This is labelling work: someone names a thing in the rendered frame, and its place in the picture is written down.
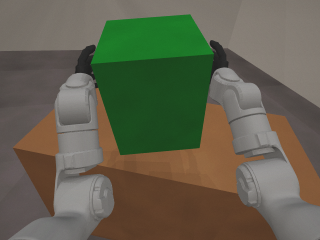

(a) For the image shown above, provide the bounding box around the left robot upper arm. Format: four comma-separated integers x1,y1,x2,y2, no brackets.
8,174,115,240

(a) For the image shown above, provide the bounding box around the carton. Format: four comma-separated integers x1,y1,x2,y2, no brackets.
91,14,214,155

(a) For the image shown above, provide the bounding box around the right robot upper arm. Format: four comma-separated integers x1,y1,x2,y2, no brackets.
235,157,320,240

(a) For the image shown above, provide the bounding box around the right robot hand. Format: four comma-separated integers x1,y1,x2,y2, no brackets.
209,40,229,84

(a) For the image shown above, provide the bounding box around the left robot hand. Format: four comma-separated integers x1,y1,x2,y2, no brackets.
75,44,98,88

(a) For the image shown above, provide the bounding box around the robot left forearm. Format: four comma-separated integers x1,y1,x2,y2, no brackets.
53,73,104,213

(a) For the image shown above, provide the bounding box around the pedestal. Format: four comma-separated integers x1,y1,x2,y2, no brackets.
13,88,320,240

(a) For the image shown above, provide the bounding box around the robot right forearm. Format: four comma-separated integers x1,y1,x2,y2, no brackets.
209,67,300,194

